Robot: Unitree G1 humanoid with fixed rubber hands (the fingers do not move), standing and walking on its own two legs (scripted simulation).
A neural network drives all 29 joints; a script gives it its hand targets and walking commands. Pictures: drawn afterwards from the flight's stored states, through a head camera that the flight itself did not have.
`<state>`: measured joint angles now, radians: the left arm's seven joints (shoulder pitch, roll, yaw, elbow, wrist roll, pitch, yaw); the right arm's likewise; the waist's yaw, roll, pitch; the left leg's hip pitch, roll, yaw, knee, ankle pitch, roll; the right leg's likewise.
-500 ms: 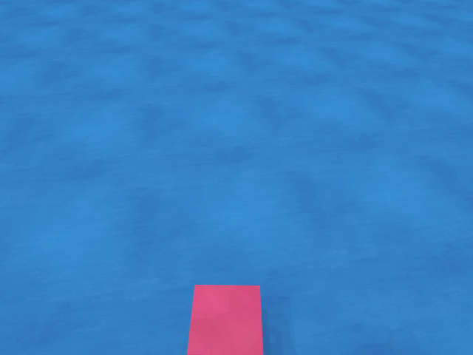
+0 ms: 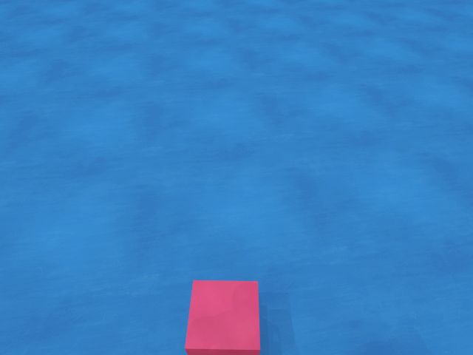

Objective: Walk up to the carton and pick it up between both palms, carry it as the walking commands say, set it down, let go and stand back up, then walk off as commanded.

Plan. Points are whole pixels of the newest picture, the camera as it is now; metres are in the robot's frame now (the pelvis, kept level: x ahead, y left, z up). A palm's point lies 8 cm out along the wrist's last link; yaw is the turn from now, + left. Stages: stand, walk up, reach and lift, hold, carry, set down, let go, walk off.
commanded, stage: walk off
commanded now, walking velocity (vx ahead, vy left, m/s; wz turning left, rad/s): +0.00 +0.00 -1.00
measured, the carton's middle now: (225, 326) +0.36 +0.05 -0.63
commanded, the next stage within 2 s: none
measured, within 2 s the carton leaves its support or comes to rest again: neither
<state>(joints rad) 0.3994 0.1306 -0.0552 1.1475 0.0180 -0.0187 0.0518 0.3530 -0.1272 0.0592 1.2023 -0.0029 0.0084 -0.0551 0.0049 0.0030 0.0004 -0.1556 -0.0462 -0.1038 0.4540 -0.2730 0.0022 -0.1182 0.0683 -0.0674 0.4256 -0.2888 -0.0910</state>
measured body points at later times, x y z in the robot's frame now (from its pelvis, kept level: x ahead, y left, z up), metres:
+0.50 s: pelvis -0.02 +0.06 -0.01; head +0.01 +0.07 +0.44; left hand +0.07 +0.33 -0.15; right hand +0.04 -0.23 -0.11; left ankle +0.02 +0.17 -0.74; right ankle -0.04 -0.05 -0.72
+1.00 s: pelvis -0.05 +0.03 -0.01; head -0.04 -0.01 +0.43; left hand +0.26 +0.10 -0.10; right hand -0.22 -0.22 -0.14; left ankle +0.03 +0.16 -0.67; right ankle -0.11 -0.04 -0.74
